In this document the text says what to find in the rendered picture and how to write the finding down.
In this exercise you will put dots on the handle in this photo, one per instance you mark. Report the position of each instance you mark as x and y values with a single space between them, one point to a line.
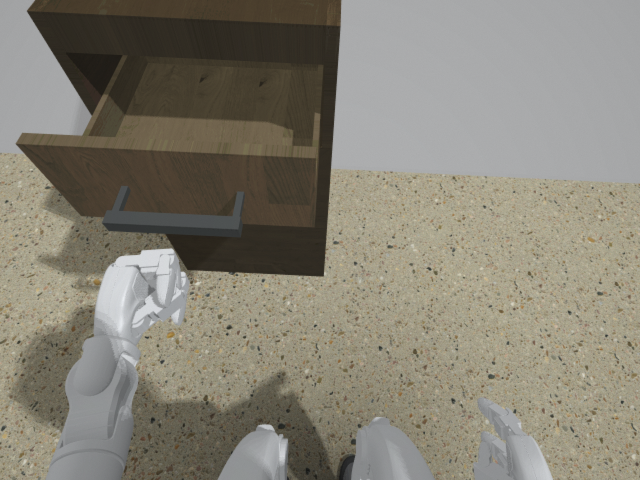
171 223

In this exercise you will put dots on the left robot hand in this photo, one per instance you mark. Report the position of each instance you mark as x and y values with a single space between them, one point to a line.
124 289

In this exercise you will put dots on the robot left forearm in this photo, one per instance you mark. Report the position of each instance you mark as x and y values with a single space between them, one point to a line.
100 387

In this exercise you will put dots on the right robot hand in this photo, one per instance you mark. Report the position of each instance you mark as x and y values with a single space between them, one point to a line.
519 459

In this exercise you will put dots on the cabinet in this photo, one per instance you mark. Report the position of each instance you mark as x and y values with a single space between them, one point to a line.
89 37

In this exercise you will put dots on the left robot shin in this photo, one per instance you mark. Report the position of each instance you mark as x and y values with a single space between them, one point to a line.
265 427

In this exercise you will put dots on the robot left thigh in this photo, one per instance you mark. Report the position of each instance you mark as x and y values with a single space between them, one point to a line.
261 455

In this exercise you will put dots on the drawer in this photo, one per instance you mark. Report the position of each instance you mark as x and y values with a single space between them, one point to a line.
186 134

